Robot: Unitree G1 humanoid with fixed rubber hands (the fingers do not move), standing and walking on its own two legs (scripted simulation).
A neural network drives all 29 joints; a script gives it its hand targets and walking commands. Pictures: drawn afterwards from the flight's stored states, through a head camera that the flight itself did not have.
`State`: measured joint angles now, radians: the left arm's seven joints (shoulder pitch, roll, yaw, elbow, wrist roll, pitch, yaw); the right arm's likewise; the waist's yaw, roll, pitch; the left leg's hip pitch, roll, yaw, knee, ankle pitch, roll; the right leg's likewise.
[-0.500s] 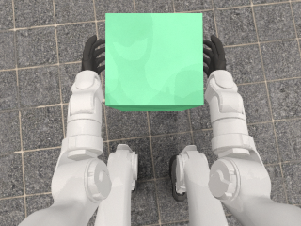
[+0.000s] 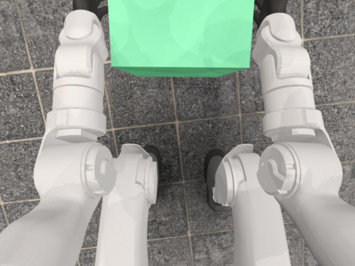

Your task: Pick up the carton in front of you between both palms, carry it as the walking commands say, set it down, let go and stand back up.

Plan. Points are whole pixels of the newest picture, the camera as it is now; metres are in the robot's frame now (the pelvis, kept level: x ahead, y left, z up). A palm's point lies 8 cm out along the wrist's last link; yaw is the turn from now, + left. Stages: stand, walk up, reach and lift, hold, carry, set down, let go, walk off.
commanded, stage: set down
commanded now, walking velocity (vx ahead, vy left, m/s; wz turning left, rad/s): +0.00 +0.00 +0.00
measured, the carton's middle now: (178, 21) +0.55 +0.03 -0.22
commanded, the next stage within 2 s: none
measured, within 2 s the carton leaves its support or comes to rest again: rests again in 0.50 s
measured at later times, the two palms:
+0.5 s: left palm (100, 18) +0.55 +0.18 -0.21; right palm (254, 22) +0.55 -0.12 -0.21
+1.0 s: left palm (99, 22) +0.55 +0.19 -0.22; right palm (256, 24) +0.55 -0.13 -0.22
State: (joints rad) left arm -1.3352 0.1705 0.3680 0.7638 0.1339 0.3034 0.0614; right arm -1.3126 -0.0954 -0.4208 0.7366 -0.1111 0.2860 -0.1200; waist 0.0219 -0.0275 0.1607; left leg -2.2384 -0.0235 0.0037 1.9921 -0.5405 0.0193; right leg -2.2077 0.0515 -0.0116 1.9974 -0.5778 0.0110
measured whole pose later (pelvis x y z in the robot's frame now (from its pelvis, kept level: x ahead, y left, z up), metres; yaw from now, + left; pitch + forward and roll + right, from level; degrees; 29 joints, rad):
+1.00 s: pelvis -0.01 +0.00 -0.07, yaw +0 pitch +31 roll -1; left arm -1.55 0.33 0.34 1.02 0.06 0.23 -0.06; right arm -1.53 -0.23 -0.37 0.99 -0.03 0.22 -0.02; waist 0.03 -0.03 0.50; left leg -2.21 -0.02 0.00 2.26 -0.58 0.01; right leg -2.18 0.09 -0.02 2.26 -0.62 0.02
